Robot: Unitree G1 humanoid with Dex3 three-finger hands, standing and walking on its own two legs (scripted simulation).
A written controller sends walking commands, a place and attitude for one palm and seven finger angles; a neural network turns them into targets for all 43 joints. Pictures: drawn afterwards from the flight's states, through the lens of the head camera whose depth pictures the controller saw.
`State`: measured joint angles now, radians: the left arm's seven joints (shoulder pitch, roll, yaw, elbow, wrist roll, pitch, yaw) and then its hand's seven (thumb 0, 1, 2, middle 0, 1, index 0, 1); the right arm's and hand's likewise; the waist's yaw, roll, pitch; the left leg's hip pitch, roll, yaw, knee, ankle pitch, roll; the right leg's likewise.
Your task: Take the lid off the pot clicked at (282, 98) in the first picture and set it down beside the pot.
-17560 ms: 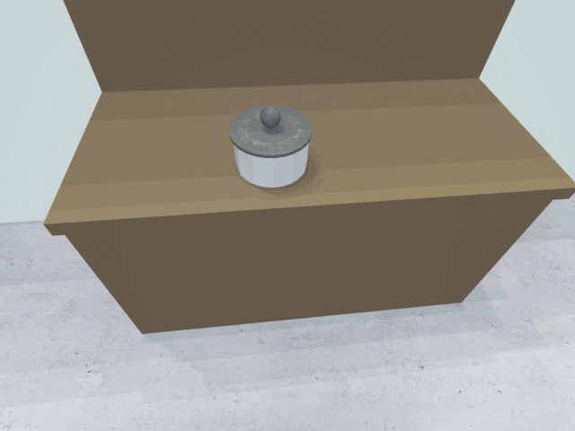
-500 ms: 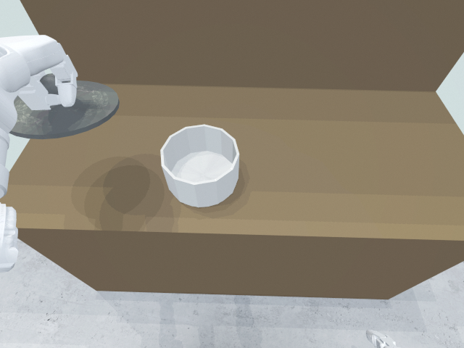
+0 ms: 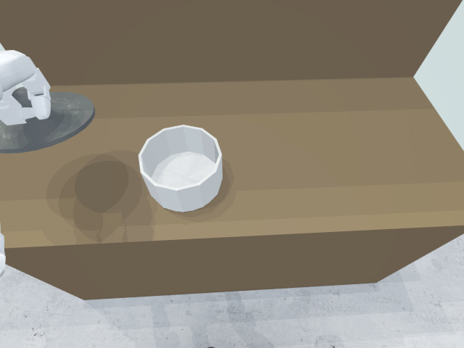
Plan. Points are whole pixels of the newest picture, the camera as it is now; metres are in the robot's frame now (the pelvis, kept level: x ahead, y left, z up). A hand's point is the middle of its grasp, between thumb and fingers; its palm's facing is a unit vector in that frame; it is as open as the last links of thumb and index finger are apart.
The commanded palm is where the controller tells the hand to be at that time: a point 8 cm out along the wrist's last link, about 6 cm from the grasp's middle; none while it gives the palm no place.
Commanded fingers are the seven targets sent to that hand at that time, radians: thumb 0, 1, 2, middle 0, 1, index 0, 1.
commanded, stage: lower the lid onto the table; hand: left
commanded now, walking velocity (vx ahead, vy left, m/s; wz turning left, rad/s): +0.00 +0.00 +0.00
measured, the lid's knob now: (28, 101) +0.49 +0.34 +0.14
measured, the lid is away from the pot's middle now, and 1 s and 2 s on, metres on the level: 0.23 0.23 0.23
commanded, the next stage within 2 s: none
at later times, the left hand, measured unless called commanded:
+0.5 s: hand (31, 134) +0.43 +0.32 +0.13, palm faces -0.40 -0.08 -0.91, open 3.2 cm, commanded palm +0.46 +0.32 +0.19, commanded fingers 0.00 0.73 0.95 -0.75 -1.01 -1.20 -1.16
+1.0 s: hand (42, 140) +0.44 +0.32 +0.10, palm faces -0.42 -0.09 -0.90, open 3.2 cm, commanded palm +0.47 +0.33 +0.16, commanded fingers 0.00 0.73 0.95 -0.75 -1.01 -1.20 -1.16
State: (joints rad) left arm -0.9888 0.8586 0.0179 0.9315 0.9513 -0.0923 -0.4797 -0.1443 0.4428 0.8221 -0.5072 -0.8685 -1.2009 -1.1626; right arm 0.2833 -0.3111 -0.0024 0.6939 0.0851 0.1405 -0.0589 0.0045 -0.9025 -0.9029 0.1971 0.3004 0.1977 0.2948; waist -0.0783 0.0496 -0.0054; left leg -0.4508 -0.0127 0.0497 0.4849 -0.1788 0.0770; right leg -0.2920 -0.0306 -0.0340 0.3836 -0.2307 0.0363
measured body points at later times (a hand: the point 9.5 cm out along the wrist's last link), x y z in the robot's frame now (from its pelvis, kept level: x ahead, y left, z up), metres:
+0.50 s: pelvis -0.01 -0.01 +0.00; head +0.06 +0.00 +0.44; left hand +0.44 +0.32 +0.18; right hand +0.08 -0.29 -0.12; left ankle +0.03 +0.07 -0.74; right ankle -0.03 -0.16 -0.74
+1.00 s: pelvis +0.00 +0.00 -0.01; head +0.08 +0.01 +0.44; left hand +0.46 +0.33 +0.15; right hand +0.03 -0.30 -0.12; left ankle +0.03 +0.07 -0.74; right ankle -0.03 -0.16 -0.74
